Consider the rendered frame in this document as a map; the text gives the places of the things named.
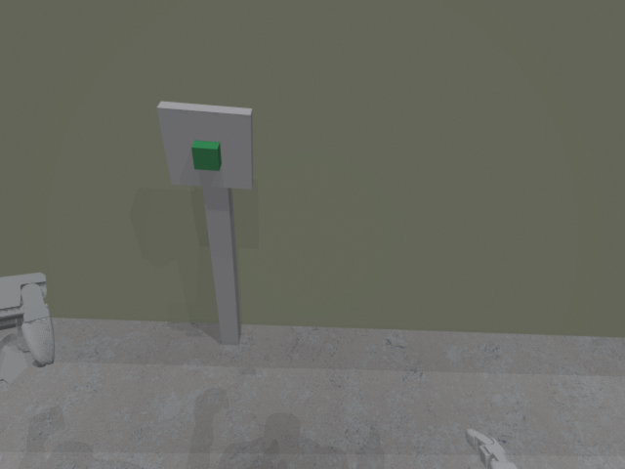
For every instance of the robot left hand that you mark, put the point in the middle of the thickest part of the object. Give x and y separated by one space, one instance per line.
22 306

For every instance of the panel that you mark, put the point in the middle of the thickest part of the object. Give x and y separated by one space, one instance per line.
180 125

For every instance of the button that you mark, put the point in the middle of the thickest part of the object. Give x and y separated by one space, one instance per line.
206 155

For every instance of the robot right hand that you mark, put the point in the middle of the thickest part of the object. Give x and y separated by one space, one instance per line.
491 453

